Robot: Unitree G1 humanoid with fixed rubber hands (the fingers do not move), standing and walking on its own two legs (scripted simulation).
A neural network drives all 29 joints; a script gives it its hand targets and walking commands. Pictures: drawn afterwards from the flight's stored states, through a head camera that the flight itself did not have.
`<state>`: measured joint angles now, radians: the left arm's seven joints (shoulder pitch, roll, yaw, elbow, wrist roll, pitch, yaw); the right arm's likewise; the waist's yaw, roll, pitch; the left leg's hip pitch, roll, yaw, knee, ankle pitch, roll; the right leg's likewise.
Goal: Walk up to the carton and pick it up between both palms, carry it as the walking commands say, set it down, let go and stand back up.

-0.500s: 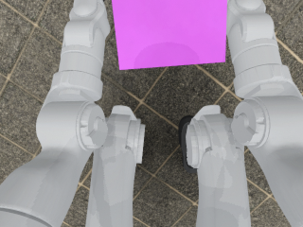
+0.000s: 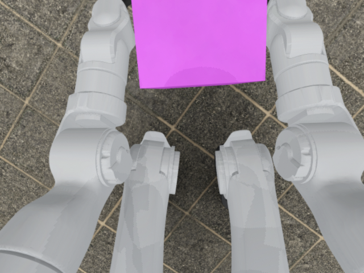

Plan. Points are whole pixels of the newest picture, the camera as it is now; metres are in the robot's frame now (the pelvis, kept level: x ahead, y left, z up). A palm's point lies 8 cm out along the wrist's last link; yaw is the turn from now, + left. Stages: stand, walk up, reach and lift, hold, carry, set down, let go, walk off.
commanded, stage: reach and lift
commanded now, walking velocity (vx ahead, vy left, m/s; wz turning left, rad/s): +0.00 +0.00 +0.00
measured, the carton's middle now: (194, 21) +0.53 +0.00 -0.19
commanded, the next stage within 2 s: none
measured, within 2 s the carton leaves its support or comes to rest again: neither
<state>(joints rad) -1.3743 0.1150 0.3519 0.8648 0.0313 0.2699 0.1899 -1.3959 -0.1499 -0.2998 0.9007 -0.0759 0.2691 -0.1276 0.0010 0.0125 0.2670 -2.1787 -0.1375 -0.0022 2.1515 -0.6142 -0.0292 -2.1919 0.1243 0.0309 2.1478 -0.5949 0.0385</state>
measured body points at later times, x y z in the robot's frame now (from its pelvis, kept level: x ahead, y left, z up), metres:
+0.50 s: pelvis +0.00 +0.00 +0.05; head +0.34 -0.02 +0.34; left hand +0.55 +0.13 -0.07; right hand +0.55 -0.14 -0.08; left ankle +0.10 +0.11 -0.36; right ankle +0.11 -0.11 -0.36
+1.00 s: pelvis +0.00 -0.01 +0.10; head +0.30 -0.02 +0.43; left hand +0.53 +0.13 +0.00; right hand +0.53 -0.14 +0.00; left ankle +0.10 +0.11 -0.36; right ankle +0.11 -0.12 -0.36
